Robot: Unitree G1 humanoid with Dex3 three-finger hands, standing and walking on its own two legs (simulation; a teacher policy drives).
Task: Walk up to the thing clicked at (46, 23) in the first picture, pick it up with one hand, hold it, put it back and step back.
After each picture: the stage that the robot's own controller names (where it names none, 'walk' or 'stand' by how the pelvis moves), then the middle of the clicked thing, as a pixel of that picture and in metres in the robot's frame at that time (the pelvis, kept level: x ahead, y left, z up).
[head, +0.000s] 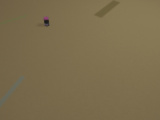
stand; (46, 21) +1.84 +0.48 -0.72
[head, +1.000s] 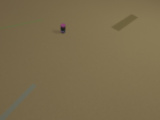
walk; (62, 28) +1.74 +0.20 -0.69
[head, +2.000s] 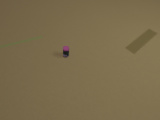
walk; (65, 51) +1.19 +0.13 -0.71
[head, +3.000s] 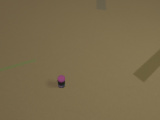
walk; (61, 81) +0.80 +0.16 -0.70
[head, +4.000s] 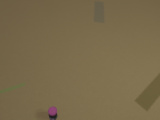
walk; (52, 113) +0.52 +0.17 -0.71
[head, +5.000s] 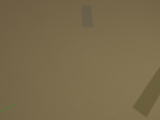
stand; out of the picture +0.39 +0.24 -0.71
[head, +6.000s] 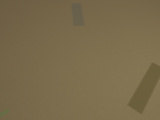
stand; out of the picture +0.35 +0.26 -0.72
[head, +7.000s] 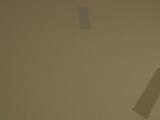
stand; out of the picture +0.36 +0.23 -0.73
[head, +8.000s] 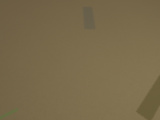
stand; out of the picture +0.36 +0.22 -0.73
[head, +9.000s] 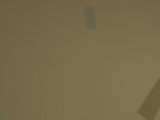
stand; out of the picture +0.35 +0.22 -0.73
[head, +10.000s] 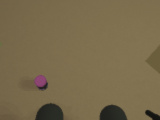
go down; (41, 83) +0.43 +0.21 -0.49
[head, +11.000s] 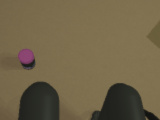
go down; (27, 59) +0.46 +0.23 -0.31
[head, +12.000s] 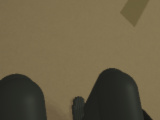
close in; out of the picture +0.45 +0.27 -0.25
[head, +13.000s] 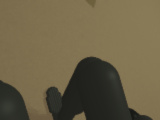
close; out of the picture +0.44 +0.30 -0.23
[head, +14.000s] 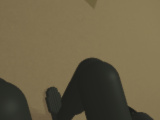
lift; out of the picture +0.43 +0.28 -0.23
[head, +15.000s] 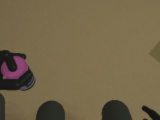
lift; (20, 74) +0.35 +0.21 -0.04
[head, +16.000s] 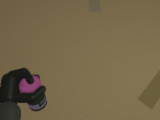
hold; (34, 94) +0.32 +0.17 -0.02
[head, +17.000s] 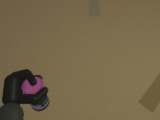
hold; (36, 94) +0.32 +0.17 -0.01
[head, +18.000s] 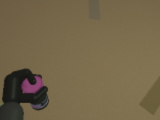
hold; (36, 93) +0.32 +0.17 -0.01
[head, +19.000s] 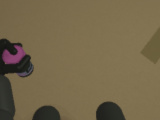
crouch; (19, 62) +0.42 +0.21 -0.08
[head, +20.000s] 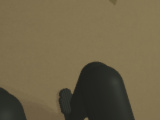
lower; out of the picture +0.46 +0.29 -0.22
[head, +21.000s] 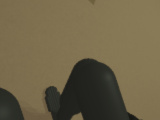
lower; out of the picture +0.43 +0.31 -0.24
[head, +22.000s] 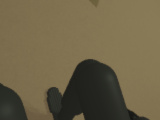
lower; out of the picture +0.43 +0.30 -0.24
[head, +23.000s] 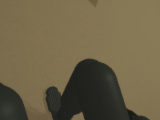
lower; out of the picture +0.43 +0.30 -0.24
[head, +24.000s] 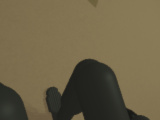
lower; out of the picture +0.43 +0.30 -0.24
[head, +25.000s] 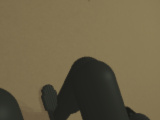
open; out of the picture +0.43 +0.29 -0.23
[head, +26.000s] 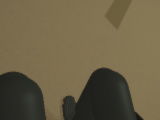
stand; out of the picture +0.43 +0.27 -0.25
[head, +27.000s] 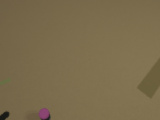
stand; (45, 115) +0.39 +0.21 -0.61
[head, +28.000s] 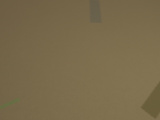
stand; out of the picture +0.37 +0.21 -0.67
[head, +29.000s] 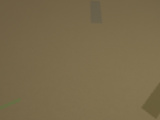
stand; out of the picture +0.38 +0.21 -0.67
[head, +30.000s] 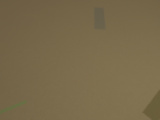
stand; out of the picture +0.39 +0.20 -0.72
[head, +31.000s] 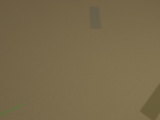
stand; out of the picture +0.37 +0.22 -0.73
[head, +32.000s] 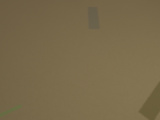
stand; out of the picture +0.36 +0.22 -0.73
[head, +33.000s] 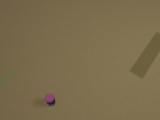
walk; (50, 99) +0.49 +0.22 -0.70
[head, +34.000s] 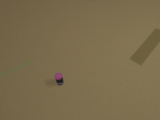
walk; (59, 79) +0.80 +0.28 -0.71
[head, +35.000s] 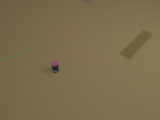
walk; (55, 66) +1.01 +0.26 -0.71
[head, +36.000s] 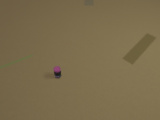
stand; (57, 72) +0.96 +0.24 -0.73
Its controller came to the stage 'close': yes
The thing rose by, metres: 0.69
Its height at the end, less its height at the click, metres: +0.00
